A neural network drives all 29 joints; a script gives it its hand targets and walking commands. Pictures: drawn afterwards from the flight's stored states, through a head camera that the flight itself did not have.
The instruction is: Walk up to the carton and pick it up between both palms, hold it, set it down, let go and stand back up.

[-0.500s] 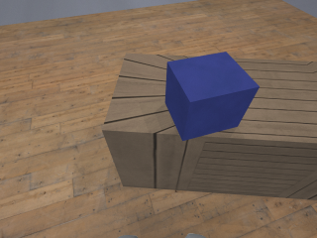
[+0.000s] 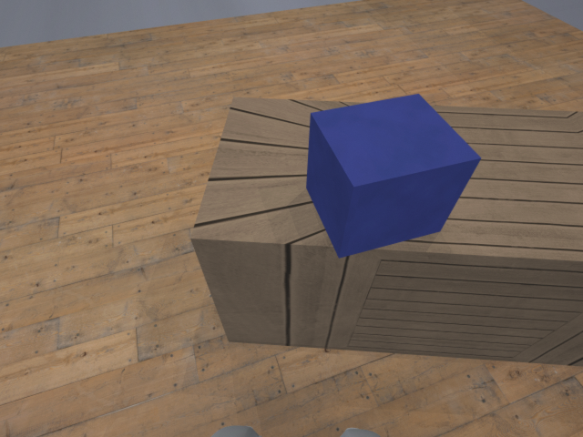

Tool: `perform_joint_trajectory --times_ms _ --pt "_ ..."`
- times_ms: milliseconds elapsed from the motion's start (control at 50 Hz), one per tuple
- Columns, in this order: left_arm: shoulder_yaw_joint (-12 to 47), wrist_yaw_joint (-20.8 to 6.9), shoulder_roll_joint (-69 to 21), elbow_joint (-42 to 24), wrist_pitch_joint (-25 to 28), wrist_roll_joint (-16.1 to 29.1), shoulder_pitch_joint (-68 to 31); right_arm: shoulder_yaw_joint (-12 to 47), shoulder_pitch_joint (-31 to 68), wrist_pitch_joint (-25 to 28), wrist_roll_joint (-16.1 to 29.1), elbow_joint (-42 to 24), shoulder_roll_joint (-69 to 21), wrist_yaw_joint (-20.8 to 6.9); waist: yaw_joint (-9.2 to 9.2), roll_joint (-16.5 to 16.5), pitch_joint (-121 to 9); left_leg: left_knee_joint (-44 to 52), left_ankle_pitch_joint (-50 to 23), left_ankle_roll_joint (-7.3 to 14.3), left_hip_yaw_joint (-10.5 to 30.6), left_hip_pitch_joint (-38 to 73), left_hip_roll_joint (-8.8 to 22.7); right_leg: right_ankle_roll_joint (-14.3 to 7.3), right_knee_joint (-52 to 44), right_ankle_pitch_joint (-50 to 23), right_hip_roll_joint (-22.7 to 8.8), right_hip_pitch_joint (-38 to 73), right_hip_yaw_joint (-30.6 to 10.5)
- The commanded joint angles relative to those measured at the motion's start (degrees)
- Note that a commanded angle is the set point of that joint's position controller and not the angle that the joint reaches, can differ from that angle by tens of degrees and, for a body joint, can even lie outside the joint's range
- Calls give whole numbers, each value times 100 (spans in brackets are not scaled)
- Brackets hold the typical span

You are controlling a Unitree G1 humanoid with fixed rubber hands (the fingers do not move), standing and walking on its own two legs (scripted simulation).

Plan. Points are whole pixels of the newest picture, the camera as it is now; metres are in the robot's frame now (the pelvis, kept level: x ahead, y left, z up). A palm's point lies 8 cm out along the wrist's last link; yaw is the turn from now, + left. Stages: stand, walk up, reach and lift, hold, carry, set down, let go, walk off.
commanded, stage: walk up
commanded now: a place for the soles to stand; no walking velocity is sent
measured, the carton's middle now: (379, 175) +0.60 -0.16 -0.03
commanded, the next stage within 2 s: none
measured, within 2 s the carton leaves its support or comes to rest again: neither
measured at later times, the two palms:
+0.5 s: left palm out of the picture +0.05 +0.32 -0.11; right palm out of the picture +0.07 -0.30 -0.12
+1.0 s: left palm out of the picture +0.05 +0.33 -0.12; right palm out of the picture +0.06 -0.28 -0.11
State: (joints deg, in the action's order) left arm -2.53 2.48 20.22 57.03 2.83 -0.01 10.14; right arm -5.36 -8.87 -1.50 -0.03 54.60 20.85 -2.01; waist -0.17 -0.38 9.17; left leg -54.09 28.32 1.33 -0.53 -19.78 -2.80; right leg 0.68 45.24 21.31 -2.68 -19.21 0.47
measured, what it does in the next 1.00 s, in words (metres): stands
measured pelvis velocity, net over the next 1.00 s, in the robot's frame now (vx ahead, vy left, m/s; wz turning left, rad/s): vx -0.02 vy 0.03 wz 0.00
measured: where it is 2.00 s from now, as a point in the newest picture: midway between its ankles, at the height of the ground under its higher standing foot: outside the picture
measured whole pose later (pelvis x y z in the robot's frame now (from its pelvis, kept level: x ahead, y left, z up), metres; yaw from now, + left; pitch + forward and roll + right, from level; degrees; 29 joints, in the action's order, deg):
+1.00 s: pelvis -0.02 +0.03 +0.00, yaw +0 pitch -5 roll +0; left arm -2.5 2.4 20.2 57.1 2.3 0.0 9.1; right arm -5.3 -8.5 -0.9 0.0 55.2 20.8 -2.0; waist -0.1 -0.5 9.3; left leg -45.7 24.4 2.7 -0.8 -16.5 -2.4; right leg 0.6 46.8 22.2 -2.7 -19.8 0.6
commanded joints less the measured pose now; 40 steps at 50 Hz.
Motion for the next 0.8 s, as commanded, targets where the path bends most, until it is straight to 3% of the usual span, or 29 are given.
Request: perform_joint_trajectory --times_ms 0,40,60,80,100,120,140,180,260,300,320,340,360,380,400,440,480,500,520,540,560,580,620,640,700,740,760,780 --pt "-465 143 1952 -429 179 -161 35 -211 74 83 -109 -520 1216 105 -42 685 -648 -57 577 -30 582 -666 551 -1617 -1807 -1800 -1727 379 -2175" --pt "-430 105 1924 -476 137 -146 -62 -254 -276 134 -122 -379 1208 63 132 671 -887 1059 151 73 407 -43 481 -1414 -1490 -1618 -1554 211 -1894" --pt "-387 84 1876 -533 101 -127 -333 -270 -638 173 -135 -261 1203 65 378 666 -1000 1877 -517 150 346 664 429 -1182 -1153 -1387 -1335 -168 -1568" --pt "-282 69 1569 -575 44 -74 -508 -310 -778 211 -218 -210 1359 101 490 71 -923 2900 -502 246 1054 1134 677 -793 -385 -1295 -867 -735 -1022" --pt "-171 68 1114 -592 -24 0 -435 -360 -501 263 -294 -361 1777 136 327 -1245 -689 3704 -458 479 2807 1150 1618 -295 643 12 66 -1525 -210" --pt "-250 132 1404 -543 -83 -7 -538 -357 -229 271 -198 -486 1970 143 371 -944 -428 3874 -854 665 3151 475 2020 -238 1049 1472 314 -1435 -413" --pt "-279 143 1516 -497 -117 15 -511 -352 -135 276 -187 -484 1890 147 338 -698 -345 3795 -974 715 3080 372 1957 -282 1265 1492 275 -1223 -572" --pt "-316 90 1503 -409 -112 35 -322 -265 53 302 -164 -503 1596 199 160 -553 -443 3328 -1870 714 2553 702 1631 -286 1279 1177 119 -1106 -456" --pt "-326 66 1402 -373 -4 30 -155 -244 -179 297 -178 -470 1525 212 174 -754 -921 2686 -3440 975 2134 1168 1616 -234 330 1151 -9 -626 -19" --pt "-309 92 1334 -267 52 15 131 -238 66 249 -143 -514 1535 201 -6 -722 -1021 2375 -3472 963 1775 731 1499 -303 -562 421 72 141 216" --pt "-305 107 1326 -159 104 -20 387 -190 329 210 -106 -568 1435 177 -219 -598 -1079 2120 -3155 789 1485 96 1382 -371 -1294 -499 37 983 152" --pt "-377 146 1665 -119 187 -122 562 -119 506 177 -64 -693 1202 135 -373 -6 -1100 1474 -2655 394 1137 -675 1003 -591 -1732 -527 -529 1429 -953" --pt "-483 156 2213 -142 252 -193 663 -123 470 138 -51 -764 1124 126 -377 977 -1003 105 -1376 57 391 -1059 192 -1274 -2335 -562 -1670 1206 -2700" --pt "-491 127 2216 -197 237 -131 427 -177 415 51 -81 -658 1250 174 -265 895 -907 -500 723 4 504 -939 189 -1818 -2486 -915 -2253 788 -3110" --pt "-505 120 2220 -325 229 -113 273 -209 295 22 -78 -633 1328 157 -179 660 -858 -781 789 -41 618 -852 270 -1913 -2474 -675 -2211 616 -3076" --pt "-470 143 2011 -415 208 -151 14 -209 162 51 -110 -521 1242 116 -70 574 -588 -446 476 -49 629 -819 521 -1724 -2060 -1195 -1829 446 -2452" --pt "-447 105 1952 -418 184 -175 54 -230 -72 138 -113 -442 1213 79 -1 722 -777 585 511 33 486 -438 528 -1496 -1647 -1754 -1615 478 -2029" --pt "-422 80 1916 -454 161 -156 -58 -240 -316 170 -103 -358 1197 80 132 770 -924 1296 118 70 372 -7 493 -1356 -1398 -1831 -1472 362 -1784" --pt "-359 58 1800 -514 117 -121 -329 -259 -642 210 -137 -234 1198 89 378 623 -1075 2086 -584 147 396 765 440 -1118 -1032 -1710 -1278 -78 -1485" --pt "-258 45 1472 -571 58 -64 -485 -312 -795 258 -226 -199 1411 132 473 -133 -1003 3089 -762 265 1402 1232 885 -695 -82 -1615 -767 -719 -860" --pt "-142 46 1042 -568 -24 19 -408 -329 -388 308 -258 -378 1789 164 273 -1270 -712 3735 -880 482 2942 1195 1752 -233 603 481 178 -1532 -109" --pt "-254 119 1442 -516 -78 -7 -548 -344 -238 315 -169 -431 1944 162 354 -843 -501 3694 -1469 715 3046 654 2033 -227 976 1535 289 -1312 -452" --pt "-286 87 1463 -442 -100 27 -393 -260 -66 354 -147 -374 1659 208 181 -437 -524 3240 -2458 759 2647 914 1789 -263 1112 1336 149 -1096 -490" --pt "-299 72 1441 -386 -82 34 -334 -235 -13 360 -135 -368 1534 225 135 -535 -600 3087 -2865 752 2440 1013 1658 -252 994 1163 66 -996 -363" --pt "-297 66 1359 -367 1 49 -167 -228 -176 337 -143 -362 1498 249 143 -726 -983 2525 -4558 899 2035 1343 1655 -218 215 1054 2 -545 -38" --pt "-278 88 1261 -212 65 28 165 -212 173 280 -102 -458 1492 228 -113 -630 -1117 2184 -4170 856 1581 754 1468 -310 -916 -46 76 429 205" --pt "-288 109 1352 -154 120 -20 305 -170 348 239 -67 -516 1387 200 -230 -451 -1086 1936 -3779 605 1311 141 1299 -386 -1477 -902 -22 1118 -16" --pt "-375 146 1801 -163 210 -119 519 -117 529 222 -7 -645 1191 159 -387 248 -1208 1059 -3248 221 887 -677 781 -765 -1732 -1204 -855 1580 -1454"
